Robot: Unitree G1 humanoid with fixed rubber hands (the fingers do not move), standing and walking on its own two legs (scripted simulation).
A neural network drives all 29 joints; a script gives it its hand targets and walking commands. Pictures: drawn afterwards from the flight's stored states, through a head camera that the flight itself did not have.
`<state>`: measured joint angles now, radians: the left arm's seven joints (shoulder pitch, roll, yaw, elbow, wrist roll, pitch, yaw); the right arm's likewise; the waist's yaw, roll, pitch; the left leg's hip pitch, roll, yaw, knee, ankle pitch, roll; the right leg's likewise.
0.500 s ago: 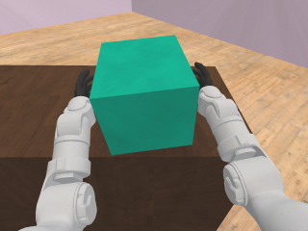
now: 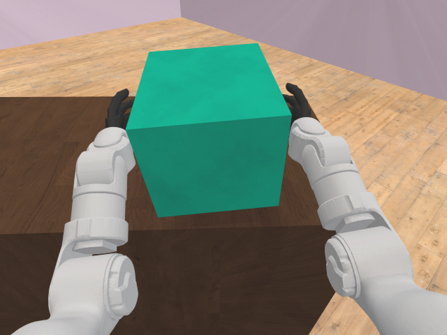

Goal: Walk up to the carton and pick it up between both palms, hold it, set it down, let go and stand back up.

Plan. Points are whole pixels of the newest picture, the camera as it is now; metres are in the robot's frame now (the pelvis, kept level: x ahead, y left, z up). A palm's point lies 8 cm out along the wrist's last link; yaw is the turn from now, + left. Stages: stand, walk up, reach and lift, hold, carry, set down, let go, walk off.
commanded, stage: reach and lift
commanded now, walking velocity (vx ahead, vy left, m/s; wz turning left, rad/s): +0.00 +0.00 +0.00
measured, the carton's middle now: (210, 125) +0.45 +0.02 +0.20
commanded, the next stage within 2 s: hold in 0.78 s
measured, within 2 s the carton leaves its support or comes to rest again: neither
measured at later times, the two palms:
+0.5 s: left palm (117, 127) +0.39 +0.17 +0.23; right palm (303, 120) +0.40 -0.14 +0.24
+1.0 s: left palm (113, 122) +0.38 +0.16 +0.25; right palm (310, 114) +0.38 -0.14 +0.26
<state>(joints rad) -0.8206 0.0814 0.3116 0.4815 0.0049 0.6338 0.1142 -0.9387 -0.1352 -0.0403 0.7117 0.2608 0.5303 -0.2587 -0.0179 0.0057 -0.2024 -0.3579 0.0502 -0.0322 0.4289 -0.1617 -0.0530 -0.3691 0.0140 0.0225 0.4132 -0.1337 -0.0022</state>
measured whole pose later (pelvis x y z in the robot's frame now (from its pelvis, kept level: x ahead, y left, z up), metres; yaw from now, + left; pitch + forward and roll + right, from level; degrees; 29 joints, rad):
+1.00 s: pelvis +0.00 +0.00 +0.00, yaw +0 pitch +4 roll +0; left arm -0.82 0.09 0.30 0.34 0.00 0.80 0.12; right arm -0.94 -0.17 -0.01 0.57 0.34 0.69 -0.31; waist -0.04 0.01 -0.25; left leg -0.35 0.05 -0.04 0.44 -0.16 -0.05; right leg -0.36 0.01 0.02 0.41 -0.13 0.00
